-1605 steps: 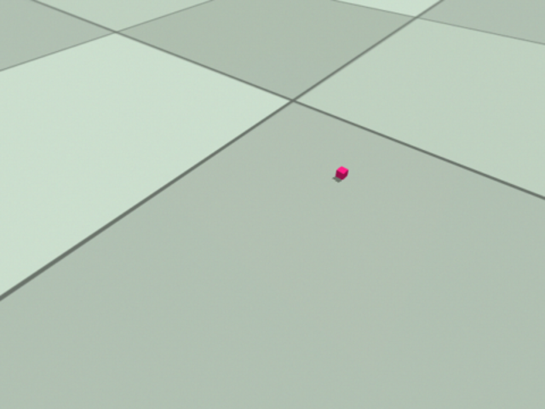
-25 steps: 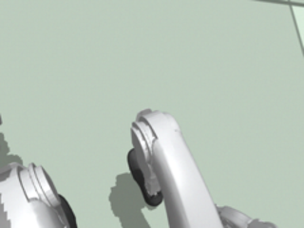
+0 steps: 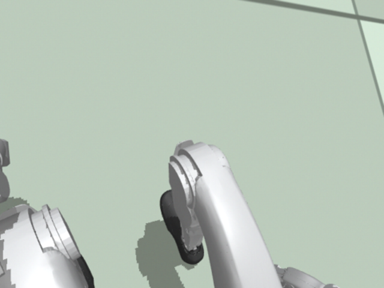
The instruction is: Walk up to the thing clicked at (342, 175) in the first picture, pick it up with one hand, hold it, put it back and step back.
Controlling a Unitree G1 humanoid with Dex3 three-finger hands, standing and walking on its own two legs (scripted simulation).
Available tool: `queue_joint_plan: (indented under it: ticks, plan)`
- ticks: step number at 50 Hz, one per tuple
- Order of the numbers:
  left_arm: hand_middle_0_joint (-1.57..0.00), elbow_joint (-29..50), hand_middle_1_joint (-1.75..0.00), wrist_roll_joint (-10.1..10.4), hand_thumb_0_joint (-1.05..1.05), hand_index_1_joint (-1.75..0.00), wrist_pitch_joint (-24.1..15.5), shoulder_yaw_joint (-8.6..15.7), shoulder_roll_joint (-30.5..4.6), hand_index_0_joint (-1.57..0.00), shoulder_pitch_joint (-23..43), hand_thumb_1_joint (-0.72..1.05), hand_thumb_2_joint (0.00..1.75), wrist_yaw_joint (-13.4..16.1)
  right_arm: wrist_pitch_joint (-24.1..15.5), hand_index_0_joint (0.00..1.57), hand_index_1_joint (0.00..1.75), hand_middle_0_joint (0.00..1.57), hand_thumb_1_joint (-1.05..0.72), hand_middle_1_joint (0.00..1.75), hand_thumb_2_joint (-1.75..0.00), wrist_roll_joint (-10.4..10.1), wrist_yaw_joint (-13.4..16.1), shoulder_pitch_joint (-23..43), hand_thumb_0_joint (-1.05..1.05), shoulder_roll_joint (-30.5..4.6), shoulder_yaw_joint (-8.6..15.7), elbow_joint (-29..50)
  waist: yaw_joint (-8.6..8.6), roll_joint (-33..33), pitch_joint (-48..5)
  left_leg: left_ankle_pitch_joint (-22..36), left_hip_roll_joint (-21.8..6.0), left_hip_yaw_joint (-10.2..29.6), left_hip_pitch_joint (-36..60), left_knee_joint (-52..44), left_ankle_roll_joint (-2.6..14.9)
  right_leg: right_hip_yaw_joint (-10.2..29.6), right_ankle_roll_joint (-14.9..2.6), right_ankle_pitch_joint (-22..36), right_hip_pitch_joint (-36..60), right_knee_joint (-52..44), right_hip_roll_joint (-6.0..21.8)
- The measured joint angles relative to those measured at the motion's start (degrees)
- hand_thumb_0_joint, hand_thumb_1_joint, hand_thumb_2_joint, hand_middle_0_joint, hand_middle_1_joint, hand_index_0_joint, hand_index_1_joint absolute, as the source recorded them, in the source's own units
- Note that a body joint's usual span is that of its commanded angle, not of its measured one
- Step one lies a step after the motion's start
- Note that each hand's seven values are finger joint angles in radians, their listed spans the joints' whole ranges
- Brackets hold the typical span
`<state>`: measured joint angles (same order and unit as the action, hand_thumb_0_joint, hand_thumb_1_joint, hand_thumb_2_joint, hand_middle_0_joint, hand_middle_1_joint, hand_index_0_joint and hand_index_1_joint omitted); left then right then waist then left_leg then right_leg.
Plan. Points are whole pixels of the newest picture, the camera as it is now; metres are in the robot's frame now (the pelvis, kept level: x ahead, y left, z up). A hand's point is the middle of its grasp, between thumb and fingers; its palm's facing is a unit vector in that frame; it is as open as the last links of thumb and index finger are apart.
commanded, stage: close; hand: left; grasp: from above
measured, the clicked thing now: out of the picture +0.45 +0.28 -0.27
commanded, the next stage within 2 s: settle in 0.64 s
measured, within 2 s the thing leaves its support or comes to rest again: leaves its support in 1.04 s
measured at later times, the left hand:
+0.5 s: hand out of the picture +0.45 +0.25 -0.23, palm faces +0.01 -0.54 -0.84, open 8.0 cm
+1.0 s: hand out of the picture +0.45 +0.25 -0.22, palm faces +0.02 -0.54 -0.84, open 7.4 cm
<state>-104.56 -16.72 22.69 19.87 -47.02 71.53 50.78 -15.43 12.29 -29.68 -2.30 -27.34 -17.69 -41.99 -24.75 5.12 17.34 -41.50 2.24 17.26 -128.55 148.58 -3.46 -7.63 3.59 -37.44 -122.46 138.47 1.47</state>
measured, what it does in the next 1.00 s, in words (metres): stands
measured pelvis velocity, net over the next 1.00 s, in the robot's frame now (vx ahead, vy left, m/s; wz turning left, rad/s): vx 0.01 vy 0.00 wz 0.00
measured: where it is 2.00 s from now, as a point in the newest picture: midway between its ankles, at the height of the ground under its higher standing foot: (140, 269)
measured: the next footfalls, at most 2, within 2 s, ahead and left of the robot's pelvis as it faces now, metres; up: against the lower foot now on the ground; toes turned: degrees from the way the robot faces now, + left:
none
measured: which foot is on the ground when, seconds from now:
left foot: down 0.00-1.00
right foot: down 0.00-1.00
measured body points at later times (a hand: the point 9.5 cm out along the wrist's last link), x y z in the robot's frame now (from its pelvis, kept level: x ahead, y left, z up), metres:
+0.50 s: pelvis +0.01 +0.00 +0.00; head +0.28 +0.07 +0.34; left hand +0.45 +0.27 -0.18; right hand +0.03 -0.26 -0.07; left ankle +0.07 +0.13 -0.26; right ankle +0.12 -0.13 -0.26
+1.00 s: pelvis +0.01 +0.00 +0.01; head +0.29 +0.06 +0.35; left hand +0.45 +0.27 -0.17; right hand +0.01 -0.27 -0.06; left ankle +0.07 +0.13 -0.26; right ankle +0.12 -0.13 -0.26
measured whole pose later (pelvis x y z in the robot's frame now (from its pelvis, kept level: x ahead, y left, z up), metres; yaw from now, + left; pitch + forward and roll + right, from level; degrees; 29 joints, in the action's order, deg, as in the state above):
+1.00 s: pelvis +0.01 +0.00 +0.01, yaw +0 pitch +24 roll -12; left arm -101.1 -18.5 23.0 21.7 -44.3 71.6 50.7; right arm -13.9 12.4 -30.0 -2.9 -25.3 -15.4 -43.3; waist -23.7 3.6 15.9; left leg -42.3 1.4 16.3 -129.2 146.7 -3.5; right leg -7.2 3.0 -37.9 -124.0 137.3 1.6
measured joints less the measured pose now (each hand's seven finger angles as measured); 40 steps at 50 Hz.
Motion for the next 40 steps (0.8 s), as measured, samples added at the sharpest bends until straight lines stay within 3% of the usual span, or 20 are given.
queue_joint_plan:
  ticks: [15,40]
  plan:
    - [-0.70,1.6,-0.44,0.1,0.00,-0.44,-0.5,1.3,1.4,-0.70,-1.0,0.31,0.45,1.3,0.9,0.19,0.30,0.20,-0.89,0.30,-0.90,1.1,-0.3,0.9,0.00,1.0,-0.1,0.5,-0.40,0.3,0.9,-1.2,0.4,0.0,0.2,1.1,-0.06,0.1,0.02,-1.5,0.5,1.3,0.4]
    - [-0.82,1.9,-0.35,-2.0,0.00,-0.33,-0.6,-0.6,2.7,-0.80,-0.1,0.43,0.33,-0.1,1.5,0.19,0.30,0.20,-0.89,0.30,-0.89,-0.2,-0.4,0.2,0.00,1.5,1.3,0.7,0.56,-1.2,-1.4,-0.9,-0.6,-0.8,-1.1,-1.1,0.02,0.5,-0.37,-0.7,-1.8,-0.5,0.1]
